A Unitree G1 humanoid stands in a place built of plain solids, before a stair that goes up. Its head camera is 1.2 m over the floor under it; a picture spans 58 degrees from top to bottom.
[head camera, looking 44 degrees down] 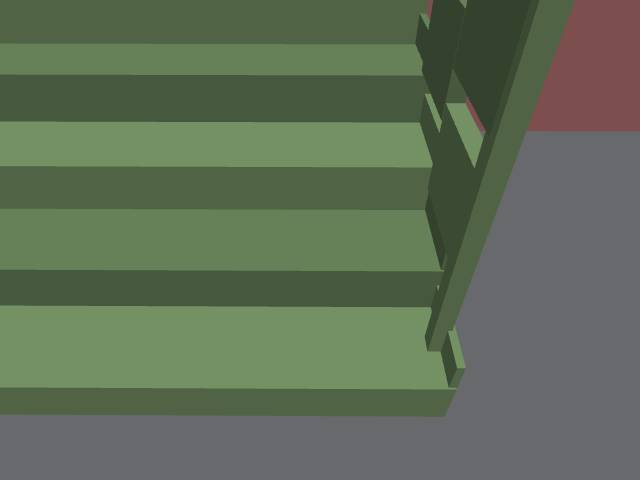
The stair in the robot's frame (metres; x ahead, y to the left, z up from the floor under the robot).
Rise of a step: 0.16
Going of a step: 0.26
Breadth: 1.62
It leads straight ahead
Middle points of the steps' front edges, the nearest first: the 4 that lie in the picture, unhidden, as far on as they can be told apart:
0.53 0.46 0.16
0.79 0.46 0.32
1.05 0.46 0.48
1.31 0.46 0.64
